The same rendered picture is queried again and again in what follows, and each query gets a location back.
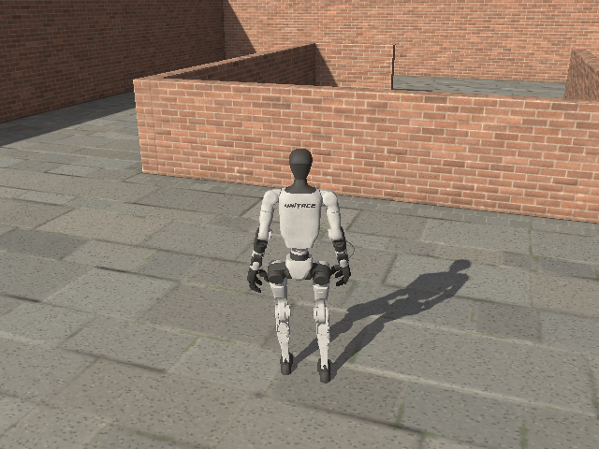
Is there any robot left upper arm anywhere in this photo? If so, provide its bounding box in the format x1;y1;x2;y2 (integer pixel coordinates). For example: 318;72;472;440
257;189;281;241

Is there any robot right thigh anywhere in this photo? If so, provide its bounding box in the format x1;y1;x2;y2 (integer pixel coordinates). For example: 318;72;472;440
312;261;330;323

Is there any right robot forearm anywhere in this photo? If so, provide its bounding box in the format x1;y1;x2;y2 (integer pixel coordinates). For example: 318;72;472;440
332;227;349;268

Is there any right robot hand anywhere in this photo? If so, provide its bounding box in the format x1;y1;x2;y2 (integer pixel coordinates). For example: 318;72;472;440
330;264;351;286

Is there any left robot foot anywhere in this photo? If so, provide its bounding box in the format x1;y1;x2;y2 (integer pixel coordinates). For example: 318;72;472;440
280;352;293;375

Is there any left robot hand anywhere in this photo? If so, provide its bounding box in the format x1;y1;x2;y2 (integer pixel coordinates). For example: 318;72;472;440
247;268;269;293

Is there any robot right upper arm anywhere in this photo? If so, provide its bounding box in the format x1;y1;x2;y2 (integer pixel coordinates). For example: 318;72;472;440
320;189;343;241

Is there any left robot forearm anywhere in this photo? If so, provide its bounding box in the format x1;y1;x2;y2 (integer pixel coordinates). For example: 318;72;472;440
250;228;268;270

